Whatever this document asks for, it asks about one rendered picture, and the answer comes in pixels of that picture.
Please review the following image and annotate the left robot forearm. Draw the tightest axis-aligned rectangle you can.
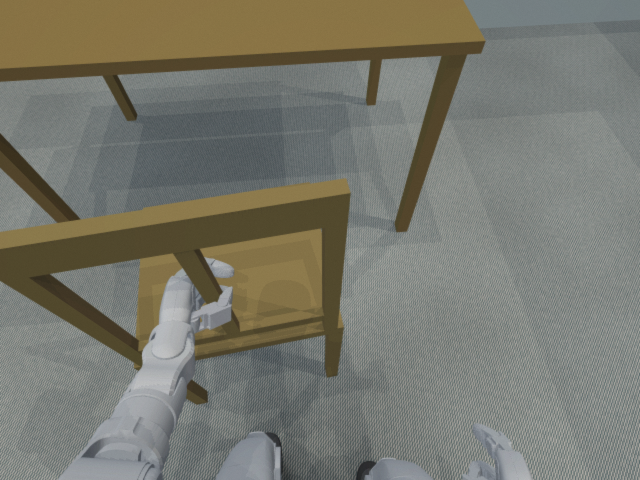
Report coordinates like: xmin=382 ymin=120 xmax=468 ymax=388
xmin=58 ymin=321 xmax=195 ymax=480

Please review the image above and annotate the table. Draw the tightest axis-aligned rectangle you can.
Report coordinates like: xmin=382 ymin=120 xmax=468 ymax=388
xmin=0 ymin=0 xmax=486 ymax=232

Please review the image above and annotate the right robot shin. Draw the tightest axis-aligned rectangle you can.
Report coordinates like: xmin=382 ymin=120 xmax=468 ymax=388
xmin=371 ymin=458 xmax=396 ymax=470

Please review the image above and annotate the robot left hand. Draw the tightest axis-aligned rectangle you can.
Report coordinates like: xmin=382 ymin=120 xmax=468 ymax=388
xmin=159 ymin=257 xmax=234 ymax=334

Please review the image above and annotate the left robot thigh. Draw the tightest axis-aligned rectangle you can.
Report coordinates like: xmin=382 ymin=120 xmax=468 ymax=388
xmin=215 ymin=437 xmax=281 ymax=480

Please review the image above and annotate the chair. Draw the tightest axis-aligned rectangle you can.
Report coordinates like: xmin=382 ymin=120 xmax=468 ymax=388
xmin=0 ymin=178 xmax=351 ymax=405

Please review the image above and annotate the robot right hand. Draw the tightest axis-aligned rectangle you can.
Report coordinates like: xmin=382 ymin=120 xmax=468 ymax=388
xmin=462 ymin=423 xmax=533 ymax=480

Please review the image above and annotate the left robot upper arm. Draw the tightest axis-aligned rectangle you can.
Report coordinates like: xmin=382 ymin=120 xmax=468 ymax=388
xmin=62 ymin=457 xmax=163 ymax=480

